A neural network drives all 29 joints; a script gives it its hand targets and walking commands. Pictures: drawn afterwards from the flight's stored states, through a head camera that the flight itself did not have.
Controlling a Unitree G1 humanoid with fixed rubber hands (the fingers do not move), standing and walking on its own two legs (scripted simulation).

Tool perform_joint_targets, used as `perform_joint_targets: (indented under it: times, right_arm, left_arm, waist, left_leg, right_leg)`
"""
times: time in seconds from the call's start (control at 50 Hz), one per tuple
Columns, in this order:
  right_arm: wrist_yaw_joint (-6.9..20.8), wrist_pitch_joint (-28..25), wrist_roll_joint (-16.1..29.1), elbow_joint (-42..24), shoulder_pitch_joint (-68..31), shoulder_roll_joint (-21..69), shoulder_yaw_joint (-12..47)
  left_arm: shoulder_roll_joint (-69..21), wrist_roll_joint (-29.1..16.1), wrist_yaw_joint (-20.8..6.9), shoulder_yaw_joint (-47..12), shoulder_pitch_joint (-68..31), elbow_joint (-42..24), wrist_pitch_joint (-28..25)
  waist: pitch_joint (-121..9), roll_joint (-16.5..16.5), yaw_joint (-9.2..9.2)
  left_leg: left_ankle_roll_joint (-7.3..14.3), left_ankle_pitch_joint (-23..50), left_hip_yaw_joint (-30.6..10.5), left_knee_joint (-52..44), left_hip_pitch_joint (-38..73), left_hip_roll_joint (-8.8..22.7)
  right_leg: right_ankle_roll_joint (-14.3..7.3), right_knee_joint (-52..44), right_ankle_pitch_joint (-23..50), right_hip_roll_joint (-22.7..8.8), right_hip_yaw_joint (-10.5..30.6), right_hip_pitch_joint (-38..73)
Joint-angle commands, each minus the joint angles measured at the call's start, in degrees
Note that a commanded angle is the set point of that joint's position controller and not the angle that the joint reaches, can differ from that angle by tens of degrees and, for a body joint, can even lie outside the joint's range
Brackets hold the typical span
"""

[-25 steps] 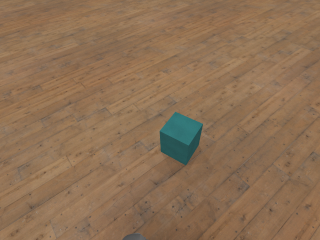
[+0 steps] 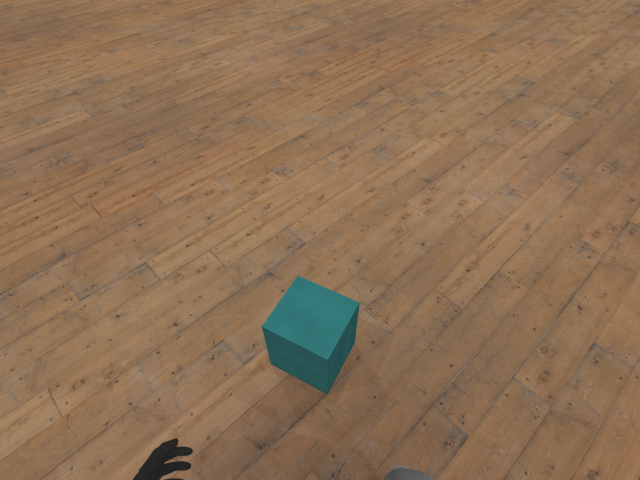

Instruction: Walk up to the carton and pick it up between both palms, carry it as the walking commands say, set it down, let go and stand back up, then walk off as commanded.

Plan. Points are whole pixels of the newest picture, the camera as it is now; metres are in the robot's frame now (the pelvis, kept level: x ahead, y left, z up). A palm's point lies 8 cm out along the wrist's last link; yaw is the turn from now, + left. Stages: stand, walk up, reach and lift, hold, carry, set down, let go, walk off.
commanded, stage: walk up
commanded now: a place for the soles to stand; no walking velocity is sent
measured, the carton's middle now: (312, 335) +0.64 +0.01 -0.62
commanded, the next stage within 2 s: none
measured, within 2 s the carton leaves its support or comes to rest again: neither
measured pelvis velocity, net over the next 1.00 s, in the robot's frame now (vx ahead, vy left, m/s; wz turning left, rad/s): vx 0.14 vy -0.05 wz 0.08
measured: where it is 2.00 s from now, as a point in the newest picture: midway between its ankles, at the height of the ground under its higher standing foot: outside the picture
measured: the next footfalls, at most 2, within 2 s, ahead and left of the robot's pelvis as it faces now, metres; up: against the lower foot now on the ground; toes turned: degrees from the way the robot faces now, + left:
left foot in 0.32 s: +0.23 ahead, +0.07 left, +0.00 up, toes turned +5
left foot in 1.32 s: +0.36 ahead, +0.23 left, +0.00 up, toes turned -5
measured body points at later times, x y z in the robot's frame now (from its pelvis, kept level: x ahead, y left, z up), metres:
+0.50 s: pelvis +0.13 -0.06 +0.01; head +0.14 -0.05 +0.46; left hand +0.17 +0.19 -0.13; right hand +0.28 -0.28 -0.10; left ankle +0.18 +0.07 -0.72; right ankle +0.11 -0.14 -0.72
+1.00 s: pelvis +0.14 -0.05 +0.01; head +0.15 -0.05 +0.46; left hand +0.14 +0.22 -0.12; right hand +0.26 -0.31 -0.11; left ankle +0.17 +0.07 -0.67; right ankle +0.11 -0.14 -0.72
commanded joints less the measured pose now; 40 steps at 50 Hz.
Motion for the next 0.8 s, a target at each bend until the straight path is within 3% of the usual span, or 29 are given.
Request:
perform_joint_targets:
  times: [0.0,0.02,0.04,0.06,0.1,0.16,0.22,0.24,0.26,0.28,0.3,0.32,0.34,0.36,0.38,0.4,0.44,0.46,0.5,0.58,0.78]
  right_arm:
    - [0.7,0.7,-0.4,-6.5,-0.3,-2.6,-0.1]
    - [0.4,1.4,0.8,-9.3,-0.9,-0.1,0.1]
    - [0.1,1.8,0.3,-9.7,-2.1,-1.8,0.0]
    - [0.1,1.6,0.2,-9.2,-1.7,-2.3,0.1]
    - [0.3,1.3,0.1,-7.8,-0.7,-2.6,0.1]
    - [1.1,1.3,0.2,-7.3,-2.1,-1.5,0.0]
    - [1.0,1.2,1.0,-6.8,-3.8,1.1,1.1]
    - [0.8,1.2,1.2,-6.3,-3.9,1.8,1.3]
    - [0.6,1.2,1.2,-5.7,-4.0,2.1,1.4]
    - [0.4,1.1,1.0,-5.6,-4.6,1.4,1.4]
    - [0.2,1.1,0.7,-5.5,-4.6,-1.3,0.9]
    - [0.0,1.0,1.1,-6.3,-5.9,-4.9,0.5]
    - [0.0,1.5,1.7,-6.9,-8.4,-7.9,0.5]
    - [-0.2,2.4,2.4,-5.4,-9.0,-7.6,0.6]
    - [-0.4,3.0,2.5,-4.8,-11.6,-6.8,0.7]
    - [-0.2,3.3,2.6,-4.4,-14.6,-6.1,1.2]
    - [0.2,2.9,2.8,-2.6,-15.3,-4.1,2.0]
    - [0.4,2.7,2.6,-1.7,-14.6,-3.3,2.4]
    - [0.4,2.4,2.4,-0.7,-14.2,-2.7,2.8]
    - [0.1,2.8,2.1,0.5,-15.1,-3.6,3.0]
    - [-0.3,3.0,1.9,3.0,-14.7,-4.8,3.2]
  left_arm:
    - [11.2,-0.4,2.1,3.5,17.1,0.5,-1.1]
    - [15.7,-2.0,3.1,4.2,17.4,0.2,-0.1]
    - [13.7,-2.9,3.9,3.9,14.6,0.2,0.5]
    - [11.0,-2.5,4.3,3.0,11.0,0.2,0.6]
    - [8.2,-1.7,4.4,1.9,7.7,1.2,0.0]
    - [5.8,-1.7,4.6,0.9,7.9,2.5,-1.3]
    - [5.2,-2.4,4.8,-0.6,6.6,3.1,-1.3]
    - [5.1,-2.9,4.8,-1.2,6.8,3.3,-0.9]
    - [5.3,-3.4,4.6,-1.7,6.4,3.2,-0.5]
    - [5.2,-3.7,4.5,-2.1,6.3,3.0,0.0]
    - [3.9,-3.6,4.5,-2.9,6.7,2.4,0.3]
    - [2.3,-3.3,4.5,-3.7,8.9,1.9,0.8]
    - [1.6,-3.1,4.9,-3.7,12.9,2.5,1.4]
    - [3.9,-3.2,5.3,-2.7,12.7,3.6,2.2]
    - [4.7,-2.9,5.4,-2.5,12.4,4.0,2.3]
    - [4.8,-2.8,5.2,-2.7,12.0,4.3,2.0]
    - [6.1,-2.7,4.8,-2.6,10.7,5.3,1.0]
    - [6.7,-2.9,4.8,-2.4,10.2,5.9,0.6]
    - [6.9,-3.3,4.9,-2.6,8.4,6.3,0.5]
    - [7.1,-3.4,5.0,-2.6,5.7,6.5,1.6]
    - [8.2,-3.1,5.0,-2.3,1.6,8.3,3.1]
  waist:
    - [-7.0,-11.8,9.82]
    - [-7.7,-17.3,9.35]
    - [-3.4,-11.4,8.50]
    - [0.5,-9.2,6.95]
    - [2.0,-8.2,4.75]
    - [0.9,-6.6,4.06]
    - [-1.6,-5.9,2.56]
    - [-3.6,-5.1,1.89]
    - [-4.6,-4.7,0.94]
    - [-4.7,-3.7,0.34]
    - [-5.9,-0.8,0.19]
    - [-6.8,5.7,1.84]
    - [-5.3,9.8,3.55]
    - [-4.2,10.0,2.99]
    - [-2.2,10.2,3.43]
    - [-1.6,9.5,4.36]
    - [-2.6,5.6,4.08]
    - [-4.1,3.6,3.70]
    - [-5.3,2.4,3.15]
    - [-4.1,0.9,3.23]
    - [-1.6,0.6,3.18]
  left_leg:
    - [4.5,-1.4,2.3,24.1,-22.2,-4.1]
    - [3.4,-12.8,-0.7,34.7,-29.8,-9.5]
    - [3.2,-9.7,-5.3,38.3,-31.1,-6.2]
    - [3.2,-6.6,-4.2,38.9,-31.8,-5.1]
    - [3.0,-4.5,-4.1,31.8,-28.3,-3.1]
    - [2.0,-0.9,-2.3,21.1,-24.0,-3.7]
    - [2.8,8.7,-0.7,9.1,-13.1,-5.8]
    - [3.3,13.9,-0.1,5.0,-8.5,-7.0]
    - [3.9,19.7,0.9,0.3,-3.8,-8.2]
    - [4.6,25.0,0.0,-3.5,0.0,-8.2]
    - [6.1,29.7,-4.8,-3.7,4.1,-4.4]
    - [8.6,30.5,-16.8,-7.7,2.1,4.1]
    - [13.7,35.8,-24.2,-10.9,-2.6,11.4]
    - [15.7,26.3,-24.6,-13.2,-6.7,10.4]
    - [14.0,21.7,-21.9,-14.0,-9.5,8.1]
    - [11.0,21.1,-17.9,-13.2,-11.5,5.0]
    - [7.1,27.2,-10.6,-7.7,-10.4,-0.1]
    - [6.3,30.0,-8.4,-4.5,-7.7,-1.8]
    - [5.9,30.6,-6.7,-2.7,-5.4,-2.9]
    - [5.9,30.1,-6.5,-2.3,-6.7,-3.1]
    - [5.0,24.6,-7.5,-2.6,-9.4,-4.6]
  right_leg:
    - [-4.6,-9.2,-7.5,-9.4,15.4,27.4]
    - [-10.0,-22.3,-18.7,-17.4,34.4,23.6]
    - [-11.5,-23.8,-26.1,-18.4,34.6,19.3]
    - [-12.6,-22.8,-27.0,-16.6,30.0,16.1]
    - [-12.6,-22.7,-21.6,-13.2,21.7,12.6]
    - [-13.1,-20.8,-2.1,-12.3,13.7,11.8]
    - [-11.1,-13.1,23.5,-10.0,4.6,8.8]
    - [-9.8,-9.8,27.3,-9.4,2.7,7.9]
    - [-8.2,-7.3,25.6,-8.6,1.4,6.0]
    - [-6.3,-5.9,19.5,-7.7,1.1,3.5]
    - [-4.5,-4.6,9.9,-6.2,1.0,0.5]
    - [-2.3,-0.4,-5.7,-2.0,-0.8,0.0]
    - [-1.3,2.5,-16.9,1.8,-0.9,2.7]
    - [-1.4,2.4,-17.1,2.4,-0.8,6.6]
    - [-1.6,-1.1,-13.5,1.9,-0.5,8.4]
    - [-2.2,-6.1,-9.0,1.2,0.6,11.6]
    - [-3.2,-10.6,1.6,-1.3,1.9,14.0]
    - [-3.5,-11.6,7.5,-2.4,2.3,13.9]
    - [-3.7,-12.3,11.9,-3.4,1.6,13.6]
    - [-3.6,-12.5,11.0,-3.4,-0.2,14.2]
    - [-4.6,-15.2,-1.3,-4.5,-1.2,13.4]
